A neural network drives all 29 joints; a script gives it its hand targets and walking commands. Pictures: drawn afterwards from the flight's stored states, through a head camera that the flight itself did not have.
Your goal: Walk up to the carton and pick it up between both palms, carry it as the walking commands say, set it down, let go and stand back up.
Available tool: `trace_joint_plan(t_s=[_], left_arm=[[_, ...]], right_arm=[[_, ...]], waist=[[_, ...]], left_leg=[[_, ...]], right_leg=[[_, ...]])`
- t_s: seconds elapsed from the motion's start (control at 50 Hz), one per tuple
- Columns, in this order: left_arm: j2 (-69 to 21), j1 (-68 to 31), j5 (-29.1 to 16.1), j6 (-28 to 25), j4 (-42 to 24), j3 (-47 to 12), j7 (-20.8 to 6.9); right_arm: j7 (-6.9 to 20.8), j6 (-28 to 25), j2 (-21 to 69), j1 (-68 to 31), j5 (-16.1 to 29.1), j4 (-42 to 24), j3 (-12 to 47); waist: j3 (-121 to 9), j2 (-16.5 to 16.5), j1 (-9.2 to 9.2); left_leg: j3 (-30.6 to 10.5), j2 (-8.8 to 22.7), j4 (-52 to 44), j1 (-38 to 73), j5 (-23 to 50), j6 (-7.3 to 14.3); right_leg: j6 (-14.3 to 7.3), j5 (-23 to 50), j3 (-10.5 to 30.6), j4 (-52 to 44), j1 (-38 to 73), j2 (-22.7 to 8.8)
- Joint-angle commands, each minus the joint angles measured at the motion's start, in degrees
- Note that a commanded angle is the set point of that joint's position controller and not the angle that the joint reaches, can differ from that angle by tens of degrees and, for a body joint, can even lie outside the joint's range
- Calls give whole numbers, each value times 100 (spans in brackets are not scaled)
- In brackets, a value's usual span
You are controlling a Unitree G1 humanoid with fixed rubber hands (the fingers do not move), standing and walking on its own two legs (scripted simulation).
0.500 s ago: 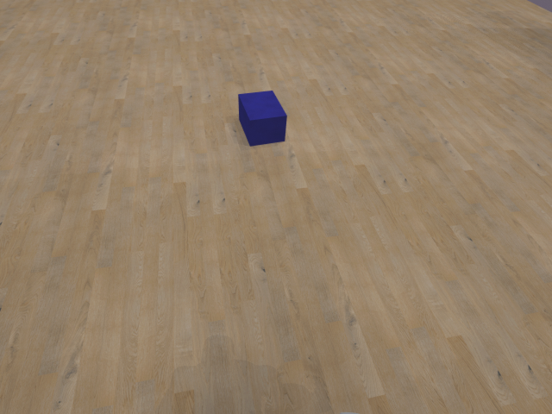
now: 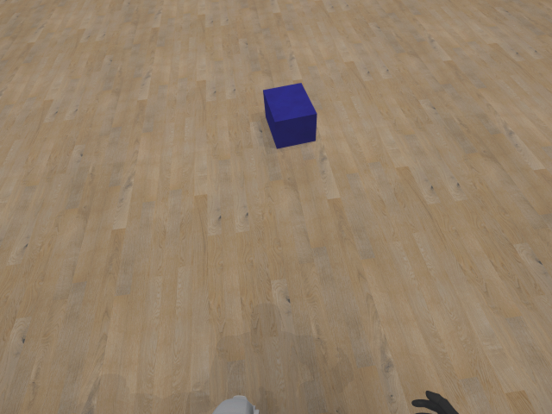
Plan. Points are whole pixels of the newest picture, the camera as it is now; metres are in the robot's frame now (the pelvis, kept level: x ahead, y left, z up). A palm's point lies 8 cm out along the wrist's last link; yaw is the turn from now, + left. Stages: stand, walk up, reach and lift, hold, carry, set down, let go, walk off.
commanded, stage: walk up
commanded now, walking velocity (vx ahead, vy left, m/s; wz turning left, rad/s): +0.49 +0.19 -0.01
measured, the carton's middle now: (289, 115) +1.59 +0.08 -0.68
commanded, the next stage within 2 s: none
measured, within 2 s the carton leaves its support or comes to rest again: neither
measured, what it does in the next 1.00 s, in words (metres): walks ahead: left foot, then right foot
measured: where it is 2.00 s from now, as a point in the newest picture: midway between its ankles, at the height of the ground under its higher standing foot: (283, 242)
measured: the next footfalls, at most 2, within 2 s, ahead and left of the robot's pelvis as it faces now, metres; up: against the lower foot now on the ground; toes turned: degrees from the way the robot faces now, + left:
left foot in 0.10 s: +0.15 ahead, +0.17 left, +0.00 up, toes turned +1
right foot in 0.42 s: +0.28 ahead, -0.12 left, +0.00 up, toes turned -7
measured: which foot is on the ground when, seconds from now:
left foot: up 0.00-0.08, down 0.10-0.44, up 0.46-0.80, down 0.82-1.00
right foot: down 0.00-0.10, up 0.12-0.40, down 0.42-0.82, up 0.84-1.00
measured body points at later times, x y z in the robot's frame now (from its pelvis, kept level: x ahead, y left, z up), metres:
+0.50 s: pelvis +0.23 +0.02 -0.01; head +0.27 +0.00 +0.44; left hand +0.37 +0.26 -0.12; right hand +0.23 -0.24 -0.16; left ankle +0.12 +0.16 -0.70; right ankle +0.24 -0.11 -0.73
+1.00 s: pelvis +0.45 +0.09 -0.01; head +0.46 +0.11 +0.44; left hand +0.51 +0.34 -0.15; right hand +0.54 -0.17 -0.12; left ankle +0.49 +0.20 -0.73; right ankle +0.39 -0.08 -0.65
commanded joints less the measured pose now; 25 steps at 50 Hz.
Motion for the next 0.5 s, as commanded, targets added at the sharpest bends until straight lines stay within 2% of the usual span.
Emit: trace_joint_plan(t_s=[0.0,0.02,0.04,0.06,0.08,0.1,0.12,0.14,0.16,0.18,0.2,0.22,0.24,0.26,0.28,0.3,0.32,0.34,0.36,0.38,0.4,0.42,0.44,0.46,0.48], left_arm=[[1448,-367,-97,-2,-311,362,51],[1294,-363,-98,-6,-334,318,-1],[1185,-334,-63,-7,-294,271,-14],[913,-232,-44,-29,-391,210,-39],[592,-422,-59,-12,-669,153,-76],[452,-564,34,-6,-901,95,-98],[703,-881,24,42,-849,115,-104],[719,-854,24,21,-691,103,-124],[556,-678,14,-21,-680,41,-146],[522,-853,30,-7,-595,46,-167],[579,-781,10,63,-556,45,-228],[532,-881,4,121,-619,41,-234],[467,-874,-26,198,-511,21,-272],[401,-1013,-44,190,-625,49,-271],[339,-1121,-15,206,-687,-25,-265],[445,-1371,-72,165,-538,-17,-299],[451,-1331,-94,141,-571,-30,-296],[384,-1523,-87,141,-519,-66,-278],[328,-1526,-83,78,-456,-58,-250],[353,-784,-35,35,-240,-37,-215],[637,126,4,-34,26,81,-129],[1338,973,43,-77,230,292,-72],[1931,1670,-54,-84,314,435,-11],[1777,1571,-46,-75,434,363,-7],[1498,1385,-44,-85,381,343,21]], right_arm=[[171,22,-198,-30,-97,-80,-224],[129,-5,-297,174,-128,6,-239],[105,-19,-510,918,-130,344,-330],[15,-96,-809,1636,-131,591,-419],[-103,-140,-1540,2391,-252,730,-583],[-231,-182,-1864,2605,-200,681,-663],[-295,-172,-1650,2362,-130,685,-664],[-330,-178,-1300,1779,-122,593,-556],[-375,-188,-1032,1480,-133,539,-485],[-406,-211,-871,1240,-131,463,-435],[-409,-248,-952,1010,-90,472,-455],[-378,-251,-829,974,-130,370,-377],[-343,-246,-872,888,-121,349,-412],[-355,-247,-858,853,-175,390,-373],[-381,-236,-1061,1020,-175,406,-443],[-390,-280,-1004,996,-188,459,-467],[-385,-247,-1144,1076,-198,503,-494],[-397,-222,-1109,1211,-193,460,-476],[-423,-208,-1128,1332,-198,564,-476],[-412,-183,-1149,1132,-119,493,-490],[-386,-220,-1077,783,-40,362,-480],[-375,-304,-512,770,28,181,-398],[-385,-331,-157,793,-9,-51,-324],[-382,-270,-441,502,-84,-63,-372],[-369,-297,-613,423,-85,104,-443]], waist=[[-195,-1954,-383],[-433,-1746,-392],[-815,-1471,-738],[-1457,-763,-997],[-2005,1461,-1528],[-1764,1981,-1459],[-1522,1347,-1399],[-914,470,-1123],[-486,658,-955],[-249,616,-824],[27,1016,-670],[338,957,-654],[300,1208,-601],[203,902,-559],[-107,1324,-675],[137,1406,-685],[91,1433,-688],[-33,1316,-809],[5,1052,-681],[-371,523,-247],[-1047,-113,243],[-1735,-1497,536],[-1779,-2921,648],[-1570,-2085,635],[-1011,-1377,490]], left_leg=[[883,-3,-2031,838,1014,-109],[1006,-84,-2466,1512,1008,-79],[742,55,-2267,2626,1331,14],[857,-116,-2274,3417,985,167],[-1278,1238,-2998,4209,131,698],[-3396,2215,-3948,4372,-384,1118],[-3236,2136,-3867,4335,218,1308],[-2689,1844,-3639,4042,980,1274],[-2254,1599,-3507,3562,1485,1116],[-1820,1423,-3642,3139,1885,992],[-1442,1357,-3794,2370,1628,972],[-1593,1265,-4009,2047,1455,1030],[-1269,1106,-3989,1870,1774,1032],[-1050,1130,-4021,1809,1957,1087],[-937,1023,-3834,2238,1885,1073],[-830,989,-3825,2239,1949,1036],[-626,851,-3693,2214,1922,1049],[-644,714,-3474,2264,2278,1002],[-680,897,-3280,2398,2684,1016],[-494,822,-2682,2141,3061,875],[-23,441,-1449,1509,3168,612],[389,-174,432,66,1776,252],[461,-539,1539,-1462,-1029,131],[-117,-99,1803,-1807,-1139,120],[-63,31,2069,-1814,-545,33]], right_leg=[[-615,668,684,-1550,9,-1171],[-577,339,494,-1091,-193,-941],[-476,680,300,-429,-577,-826],[-455,643,-139,940,-757,-301],[-219,-1000,-317,2865,-2006,346],[-294,-1982,184,3920,-3109,626],[-395,-1328,626,4197,-3230,199],[-335,-803,590,4279,-3393,39],[-295,-668,656,4171,-3339,-12],[-239,-588,552,3961,-3085,12],[-194,-243,638,3650,-2479,-177],[-130,-184,520,3612,-2470,-19],[-109,-173,358,3195,-2027,78],[-128,-254,245,2848,-1787,82],[-108,-433,241,2152,-1702,184],[-158,-606,186,1752,-1640,160],[-165,-712,-29,1210,-1369,272],[-126,-730,-173,856,-1093,425],[-214,-745,-275,553,-946,546],[-208,29,-419,-178,18,660],[-277,792,-174,-396,1570,377],[-679,1214,1528,-700,2970,-978],[-1045,2272,3513,-1152,3603,-2292],[-1508,2983,3604,-792,3702,-2295],[-1372,4030,3267,-613,3054,-2106]])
